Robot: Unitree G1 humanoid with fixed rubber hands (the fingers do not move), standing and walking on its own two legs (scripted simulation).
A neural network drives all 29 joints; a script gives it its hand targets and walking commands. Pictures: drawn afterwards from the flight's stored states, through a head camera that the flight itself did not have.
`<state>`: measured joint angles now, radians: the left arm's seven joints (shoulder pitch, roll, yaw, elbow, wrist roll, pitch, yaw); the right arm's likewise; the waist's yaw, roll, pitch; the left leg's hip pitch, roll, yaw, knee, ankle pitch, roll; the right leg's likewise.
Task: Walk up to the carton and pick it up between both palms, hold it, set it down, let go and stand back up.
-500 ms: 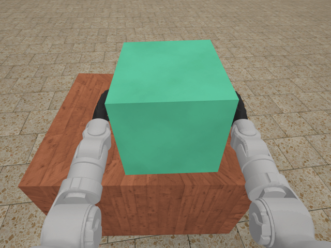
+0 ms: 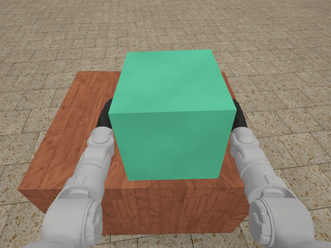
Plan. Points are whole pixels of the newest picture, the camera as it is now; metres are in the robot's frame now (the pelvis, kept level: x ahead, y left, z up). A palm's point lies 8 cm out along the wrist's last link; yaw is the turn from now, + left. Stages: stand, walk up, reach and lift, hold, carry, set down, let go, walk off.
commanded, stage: set down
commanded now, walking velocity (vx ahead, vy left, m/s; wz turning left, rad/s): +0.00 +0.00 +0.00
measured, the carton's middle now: (170, 112) +0.47 +0.00 +0.08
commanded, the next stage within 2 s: none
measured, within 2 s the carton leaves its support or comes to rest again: neither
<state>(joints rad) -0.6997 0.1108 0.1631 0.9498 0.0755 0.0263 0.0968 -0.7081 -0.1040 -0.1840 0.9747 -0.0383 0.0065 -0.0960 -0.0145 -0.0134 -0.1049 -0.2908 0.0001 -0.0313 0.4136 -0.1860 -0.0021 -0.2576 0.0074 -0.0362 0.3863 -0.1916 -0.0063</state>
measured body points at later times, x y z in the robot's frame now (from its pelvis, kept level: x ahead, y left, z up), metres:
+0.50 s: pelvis +0.02 +0.00 +0.00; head +0.03 +0.01 +0.45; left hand +0.43 +0.17 +0.07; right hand +0.43 -0.18 +0.08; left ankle +0.01 +0.12 -0.74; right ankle +0.00 -0.11 -0.74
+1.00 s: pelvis +0.03 +0.00 +0.00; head +0.09 +0.02 +0.45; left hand +0.45 +0.17 +0.03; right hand +0.44 -0.18 +0.03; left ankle +0.01 +0.12 -0.74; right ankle +0.00 -0.11 -0.74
